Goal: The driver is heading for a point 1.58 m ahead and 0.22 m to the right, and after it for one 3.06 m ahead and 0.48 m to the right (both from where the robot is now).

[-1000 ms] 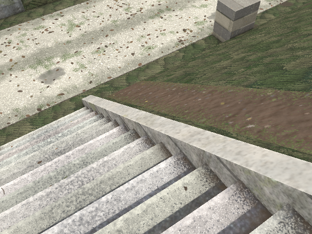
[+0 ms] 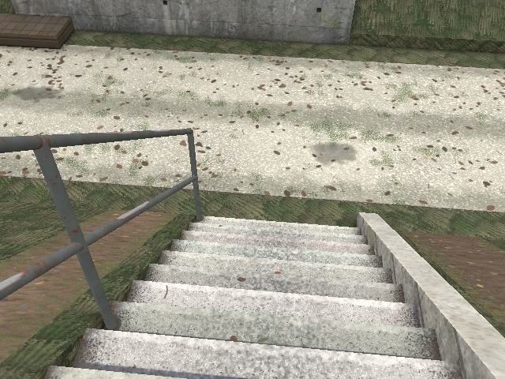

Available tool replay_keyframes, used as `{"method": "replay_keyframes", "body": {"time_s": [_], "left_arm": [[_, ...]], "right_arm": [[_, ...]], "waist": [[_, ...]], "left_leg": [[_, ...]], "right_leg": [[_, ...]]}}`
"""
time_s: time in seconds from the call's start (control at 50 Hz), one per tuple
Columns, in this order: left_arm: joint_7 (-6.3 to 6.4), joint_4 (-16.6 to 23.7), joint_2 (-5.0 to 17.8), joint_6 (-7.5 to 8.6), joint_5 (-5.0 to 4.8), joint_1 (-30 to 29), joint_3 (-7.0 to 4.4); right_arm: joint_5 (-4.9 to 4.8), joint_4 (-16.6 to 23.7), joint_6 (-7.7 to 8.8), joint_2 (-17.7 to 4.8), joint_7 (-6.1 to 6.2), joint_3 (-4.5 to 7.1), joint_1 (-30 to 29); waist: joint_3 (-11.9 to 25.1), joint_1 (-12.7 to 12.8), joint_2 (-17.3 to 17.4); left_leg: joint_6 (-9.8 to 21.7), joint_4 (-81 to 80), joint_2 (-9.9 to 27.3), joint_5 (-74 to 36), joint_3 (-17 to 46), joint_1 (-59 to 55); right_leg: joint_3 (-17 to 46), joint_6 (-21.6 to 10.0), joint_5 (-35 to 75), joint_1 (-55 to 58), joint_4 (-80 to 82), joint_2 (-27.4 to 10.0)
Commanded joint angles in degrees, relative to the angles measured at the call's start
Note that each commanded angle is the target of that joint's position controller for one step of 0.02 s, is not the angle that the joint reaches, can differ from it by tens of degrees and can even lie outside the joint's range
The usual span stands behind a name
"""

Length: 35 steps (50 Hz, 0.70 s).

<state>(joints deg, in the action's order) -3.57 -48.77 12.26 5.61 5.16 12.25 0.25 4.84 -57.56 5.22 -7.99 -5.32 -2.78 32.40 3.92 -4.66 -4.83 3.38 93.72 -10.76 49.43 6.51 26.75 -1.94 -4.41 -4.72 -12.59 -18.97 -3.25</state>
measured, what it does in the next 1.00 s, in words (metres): goes down: left foot 0.19 m lower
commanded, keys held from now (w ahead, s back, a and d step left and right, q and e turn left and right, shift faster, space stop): w+q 0.10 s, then w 0.40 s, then w+e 0.50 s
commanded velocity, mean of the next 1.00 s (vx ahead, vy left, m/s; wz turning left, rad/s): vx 0.50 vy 0.00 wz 0.02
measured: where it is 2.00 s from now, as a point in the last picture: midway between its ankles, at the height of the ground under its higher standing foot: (255, 349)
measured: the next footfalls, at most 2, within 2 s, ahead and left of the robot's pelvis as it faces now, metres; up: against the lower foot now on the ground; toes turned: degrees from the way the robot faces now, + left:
left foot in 0.58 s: +0.38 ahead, +0.16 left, -0.19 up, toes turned +15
right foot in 1.06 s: +0.62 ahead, -0.06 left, -0.38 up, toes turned -10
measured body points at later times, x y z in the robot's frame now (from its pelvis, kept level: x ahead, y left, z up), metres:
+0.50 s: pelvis +0.22 +0.02 -0.12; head +0.23 +0.03 +0.33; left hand +0.00 +0.14 -0.25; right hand +0.40 -0.15 -0.25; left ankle +0.37 +0.17 -0.84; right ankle +0.02 -0.09 -0.76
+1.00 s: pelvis +0.49 +0.05 -0.31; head +0.50 +0.04 +0.14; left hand +0.59 +0.29 -0.45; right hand +0.38 -0.13 -0.47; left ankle +0.34 +0.15 -0.95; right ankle +0.60 -0.07 -1.04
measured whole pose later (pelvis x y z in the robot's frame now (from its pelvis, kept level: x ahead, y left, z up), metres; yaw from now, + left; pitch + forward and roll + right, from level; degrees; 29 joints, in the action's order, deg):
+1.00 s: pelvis +0.49 +0.05 -0.31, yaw -2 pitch +0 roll +4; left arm -4.0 -56.2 12.4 3.5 6.4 12.4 -1.0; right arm 6.5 -62.5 5.5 -6.8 -1.1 -2.7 31.1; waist 0.4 -2.7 -3.1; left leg -1.7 62.1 4.1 50.1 -16.5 10.6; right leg 0.0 -3.7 16.8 -27.3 -33.7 -5.4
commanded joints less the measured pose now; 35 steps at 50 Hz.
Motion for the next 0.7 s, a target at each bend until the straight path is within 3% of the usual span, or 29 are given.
{"method": "replay_keyframes", "body": {"time_s": [0.02, 0.04, 0.06, 0.08, 0.1, 0.12, 0.14, 0.18, 0.2, 0.22, 0.24, 0.26, 0.28, 0.3, 0.34, 0.38, 0.4, 0.42, 0.46, 0.52, 0.54, 0.56, 0.58, 0.6, 0.62, 0.64, 0.66, 0.68, 0.7], "left_arm": [[-0.84, -4.3, 19.6, -0.96, 2.37, 27.9, -6.69], [-1.09, -4.0, 17.3, -2.02, 2.20, 21.9, -6.71], [-1.17, -5.0, 7.5, -2.04, 3.13, 16.9, -3.11], [-1.38, -6.7, 2.0, -2.03, 3.14, 17.1, -1.41], [0.19, -8.3, -3.6, -0.71, 3.23, 17.1, 0.59], [1.66, -10.7, -3.5, 1.15, 1.65, 18.8, 0.46], [2.63, -8.4, -3.6, 2.87, 0.03, 13.3, 1.19], [2.65, -13.1, 2.2, 3.85, 1.58, 19.9, 1.08], [2.48, -13.9, 5.9, 3.71, 2.31, 19.7, 0.48], [2.90, -15.3, 5.2, 3.63, 2.38, 20.4, 0.73], [2.73, -16.9, 5.9, 3.35, 2.57, 23.7, 0.60], [3.57, -18.8, 3.3, 3.06, 1.78, 29.1, 0.90], [3.94, -19.9, 0.7, 2.77, 1.74, 31.6, 1.95], [3.94, -18.6, -1.3, 2.58, 1.78, 29.3, 2.68], [2.17, -16.4, -2.6, 1.91, 2.22, 25.5, 3.72], [1.94, -15.5, -0.5, 2.01, 1.94, 24.7, 3.64], [2.50, -16.2, 1.0, 2.11, 1.31, 27.0, 3.29], [3.60, -17.6, 1.8, 2.17, 0.96, 30.8, 2.95], [4.93, -19.2, 3.6, 0.92, -0.07, 34.1, 1.75], [3.19, -18.3, 4.3, -0.99, 0.51, 29.7, 0.46], [5.67, -17.1, 3.8, -2.74, -4.20, 26.9, -1.35], [6.14, -17.1, 3.6, -3.12, -5.20, 27.9, -1.09], [-0.54, -20.8, -0.5, -3.72, 2.78, 32.1, 1.76], [-4.48, -17.4, 0.8, -3.20, 0.10, 32.5, -0.89], [-5.59, -13.1, 1.9, -1.51, -2.19, 26.7, -1.42], [-4.99, -8.5, 2.8, 0.15, -4.22, 19.7, -1.40], [-3.58, -8.2, 1.6, 0.78, -4.20, 18.8, -0.49], [-2.28, -8.4, 0.9, 0.75, -3.51, 19.3, -0.55], [-1.13, -9.4, -0.2, 0.64, -1.65, 19.4, -0.73]], "right_arm": [[-4.72, 6.0, -0.05, -4.1, -2.30, 1.46, 11.5], [-4.38, 11.2, -1.03, -9.2, -0.60, 2.82, -2.6], [-2.88, 10.1, -1.70, -5.9, 0.64, 1.55, -4.8], [-2.99, 7.1, -1.95, -5.0, 0.84, 1.54, -0.9], [-2.50, 6.4, -2.18, -3.6, -0.22, 1.34, 0.8], [-0.84, 5.8, -2.28, -2.0, -1.14, 1.05, 2.2], [-0.63, 5.8, -1.57, -3.3, -2.39, 1.47, -2.5], [-1.69, 6.3, -2.05, -4.8, -3.90, 2.35, -10.2], [-0.66, 4.9, -1.73, -5.1, -4.07, 2.39, -6.9], [-0.38, 5.4, -1.33, -6.1, -3.01, 2.06, -7.7], [-0.57, 6.6, -0.99, -7.5, -1.69, 2.27, -11.7], [0.48, 7.5, -0.70, -7.3, -0.37, 1.74, -15.4], [1.13, 7.6, -0.72, -5.7, 0.16, 1.17, -17.8], [0.58, 6.8, -0.80, -6.4, 0.16, 0.95, -19.0], [1.07, 6.9, -1.77, -5.1, -1.33, 0.05, -21.7], [1.82, 8.7, -2.30, -7.2, -1.39, 0.54, -25.0], [1.15, 9.8, -2.31, -8.0, -1.23, 0.65, -28.5], [0.48, 11.2, -2.68, -7.9, -0.89, 0.37, -32.2], [0.58, 11.6, -3.41, -5.2, -1.09, -0.69, -36.9], [2.06, 10.5, -3.55, -5.7, -0.34, -0.30, -34.2], [-8.18, 2.9, -2.57, -10.2, 4.41, 3.14, -21.6], [-7.35, -1.2, -2.02, -10.9, 5.55, 3.54, -9.2], [2.15, -7.9, -1.73, -14.3, 2.15, 5.41, 13.9], [3.40, -5.4, -2.44, -19.8, 1.16, 7.61, 13.5], [3.09, -6.4, -2.98, -21.6, 0.69, 8.64, 12.7], [2.43, -5.4, -3.02, -19.7, 0.09, 8.77, 6.7], [1.75, -4.2, -3.40, -14.5, 0.04, 7.27, 0.2], [2.15, -2.4, -3.11, -11.5, -0.08, 5.89, -6.8], [2.70, 0.0, -1.25, -2.5, 1.52, 2.76, -12.1]], "waist": [[13.6, 8.2, -3.0], [2.6, 11.2, -0.2], [-4.6, 6.4, 9.2], [-8.1, 2.6, 11.3], [-13.5, -0.9, 7.4], [-14.2, -1.2, 2.3], [-13.3, 1.5, 5.3], [-11.2, 4.4, -0.3], [-9.5, 1.9, 0.1], [-8.4, 3.1, 4.0], [-8.8, 5.0, 4.6], [-8.8, 8.3, 5.7], [-8.8, 8.7, 3.4], [-10.2, 7.9, 4.0], [-10.0, 5.9, 1.5], [-13.5, 6.5, 1.9], [-15.2, 8.1, 3.1], [-15.8, 10.9, 3.4], [-16.9, 14.5, 2.9], [-14.9, 12.2, 2.9], [-14.4, 10.5, 5.6], [-6.3, 6.0, 6.2], [2.8, -5.0, 19.1], [14.9, -3.0, 16.9], [17.3, -2.7, 13.9], [12.9, -2.7, 9.7], [7.8, 0.0, 4.2], [-0.3, 4.7, 3.6], [-7.7, 8.0, -0.2]], "left_leg": [[-1.7, 39.6, 1.3, -3.9, 1.5, 51.3], [-4.4, 34.8, 5.4, -12.3, 2.1, 63.3], [-2.0, 25.3, 12.4, -27.0, 7.2, 58.9], [-0.4, 16.7, 15.0, -33.4, 5.3, 48.6], [1.2, 9.9, 17.8, -43.2, 4.5, 43.0], [2.5, 0.3, 17.5, -50.0, 1.5, 39.8], [2.5, -18.2, 16.6, -61.9, -0.5, 27.3], [1.3, -16.7, 15.0, -67.2, -3.9, 22.6], [1.1, -12.7, 14.8, -65.3, -0.9, 24.3], [0.6, -21.0, 16.0, -67.2, 7.7, 36.7], [0.1, -24.2, 15.4, -64.5, 9.6, 47.4], [-0.3, -34.5, 14.9, -69.2, 10.3, 56.5], [-0.2, -38.3, 15.0, -71.5, 9.0, 57.1], [-0.2, -45.5, 14.7, -81.4, 6.4, 49.9], [0.9, -43.6, 14.7, -89.2, -5.6, 16.3], [-0.5, -42.5, 14.3, -80.1, -6.1, 9.7], [-1.0, -49.3, 14.5, -75.5, -6.0, 13.6], [-1.7, -57.0, 15.5, -72.7, -5.6, 17.5], [-2.2, -71.5, 16.7, -67.9, -5.5, 20.8], [0.2, -76.8, 17.5, -64.4, -5.5, 4.0], [-0.8, -83.6, 15.7, -75.1, -10.3, -6.1], [-1.8, -84.6, 14.7, -83.5, -14.2, -25.1], [7.9, -84.7, 23.2, -92.2, -5.3, -58.7], [13.8, -56.1, 29.6, -114.1, -2.8, -74.3], [18.1, -53.6, 35.3, -118.0, -1.2, -75.2], [19.2, -57.6, 37.5, -100.3, 0.8, -66.9], [16.4, -61.8, 36.4, -81.7, 0.0, -51.6], [15.6, -64.9, 36.5, -72.0, 0.9, -34.6], [11.9, -69.8, 32.4, -66.9, -4.0, -13.0]], "right_leg": [[18.6, -23.4, 83.7, 52.5, -23.8, -25.8], [30.6, -23.6, 49.9, 40.3, -14.8, -30.3], [22.7, -16.2, 28.1, 24.3, -10.5, -26.8], [15.1, -12.1, 21.9, 9.3, -7.5, -21.8], [10.3, -6.4, 21.2, -3.1, -5.8, -17.1], [6.0, -3.0, 14.1, -9.0, -6.2, -10.7], [-0.1, -4.0, 8.7, -21.4, -3.9, -7.3], [3.4, -7.3, -1.4, -24.1, -2.4, -9.0], [6.3, -7.5, 3.6, -20.3, -5.9, -10.3], [10.3, -7.9, 8.5, -6.6, -9.3, -12.8], [14.4, -8.9, 13.9, 5.4, -10.8, -16.2], [14.7, -8.6, 10.6, 16.6, -13.5, -15.8], [15.5, -8.7, 8.7, 18.2, -15.3, -14.9], [11.6, -8.4, 5.1, 10.9, -17.3, -11.7], [2.8, -8.1, -10.5, -19.2, -13.8, -7.0], [3.6, -8.4, -14.8, -21.9, -13.3, -7.9], [5.2, -8.5, -12.0, -14.0, -15.1, -9.4], [6.5, -8.0, -9.3, -4.6, -18.3, -10.2], [8.9, -8.4, -5.6, 9.3, -21.9, -10.3], [11.3, -8.0, 3.2, 5.2, -29.7, -11.1], [2.7, -6.3, 5.0, 5.4, -46.5, -4.7], [0.6, -5.1, 3.0, -1.8, -60.9, -0.9], [4.3, 1.9, -19.9, -23.1, -78.9, 1.5], [4.9, 2.4, -41.3, -35.0, -95.0, 4.5], [4.2, 3.6, -43.8, -43.6, -99.1, 3.8], [3.9, 2.3, -42.6, -51.1, -97.1, 1.8], [7.8, -0.5, -35.8, -49.6, -89.4, -2.0], [9.5, -1.3, -29.2, -47.5, -85.1, -3.1], [12.8, -2.4, -9.4, -36.1, -62.3, -7.3]]}}
Keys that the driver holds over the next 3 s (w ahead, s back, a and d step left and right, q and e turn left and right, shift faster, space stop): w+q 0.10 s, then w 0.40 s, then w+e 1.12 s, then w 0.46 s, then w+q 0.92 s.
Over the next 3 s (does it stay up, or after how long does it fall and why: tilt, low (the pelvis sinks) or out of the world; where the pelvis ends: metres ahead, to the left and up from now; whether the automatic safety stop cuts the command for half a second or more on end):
stays up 1.50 -0.27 -1.15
